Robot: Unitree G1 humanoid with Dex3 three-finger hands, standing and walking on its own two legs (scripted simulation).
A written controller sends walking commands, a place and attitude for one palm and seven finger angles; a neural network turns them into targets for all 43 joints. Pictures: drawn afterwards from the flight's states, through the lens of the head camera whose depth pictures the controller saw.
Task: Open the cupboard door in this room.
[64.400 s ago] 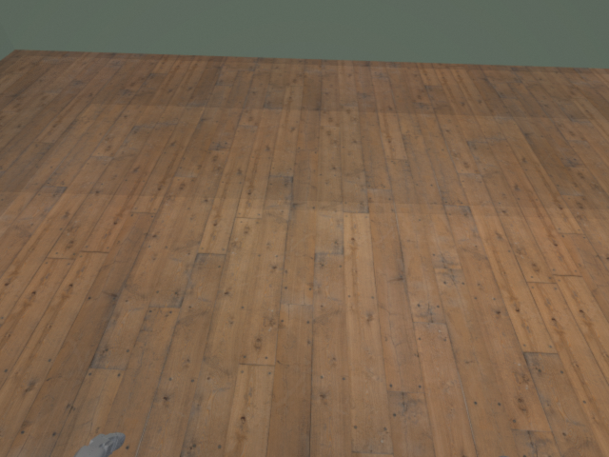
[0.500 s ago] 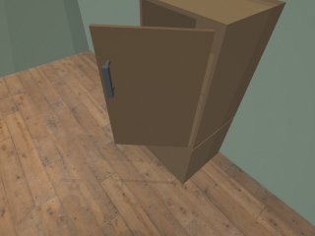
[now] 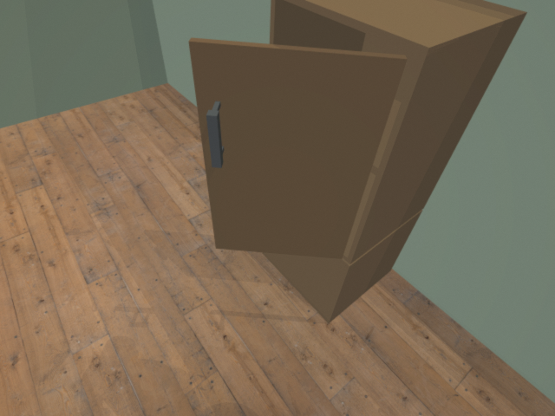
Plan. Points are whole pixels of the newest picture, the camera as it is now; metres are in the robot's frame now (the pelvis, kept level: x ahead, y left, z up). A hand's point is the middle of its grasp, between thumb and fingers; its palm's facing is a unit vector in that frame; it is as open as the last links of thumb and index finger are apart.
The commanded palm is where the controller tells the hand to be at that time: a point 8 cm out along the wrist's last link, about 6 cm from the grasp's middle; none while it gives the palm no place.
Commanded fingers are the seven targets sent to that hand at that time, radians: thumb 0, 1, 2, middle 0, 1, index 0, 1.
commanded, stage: shuffle to correct the standing spot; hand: left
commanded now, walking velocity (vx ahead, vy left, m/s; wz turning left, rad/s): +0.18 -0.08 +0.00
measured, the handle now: (217, 134) +0.61 +0.17 +0.08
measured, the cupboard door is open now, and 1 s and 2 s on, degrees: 47 47 47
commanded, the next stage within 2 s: come to a stop and stand still in 0.26 s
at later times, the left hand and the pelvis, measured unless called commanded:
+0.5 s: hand out of the picture +0.01 +0.13 -0.19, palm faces +0.03 -1.00 -0.07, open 7.4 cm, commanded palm none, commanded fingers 0.00 0.90 0.90 -0.20 -0.30 -0.20 -0.30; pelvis +0.07 -0.01 +0.00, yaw -1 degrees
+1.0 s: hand out of the picture +0.10 +0.14 -0.18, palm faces +0.02 -0.98 -0.20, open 7.3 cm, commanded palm none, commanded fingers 0.00 0.90 0.90 -0.20 -0.30 -0.20 -0.30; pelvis +0.07 -0.04 +0.00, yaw +0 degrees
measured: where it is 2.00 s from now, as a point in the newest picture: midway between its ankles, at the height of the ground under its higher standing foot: outside the picture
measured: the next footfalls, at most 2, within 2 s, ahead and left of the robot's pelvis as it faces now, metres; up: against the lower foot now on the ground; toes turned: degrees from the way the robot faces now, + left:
right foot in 0.64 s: +0.14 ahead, -0.17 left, +0.00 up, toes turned -4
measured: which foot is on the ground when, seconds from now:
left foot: down 0.00-1.00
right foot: down 0.00-0.42, up 0.44-0.62, down 0.64-1.00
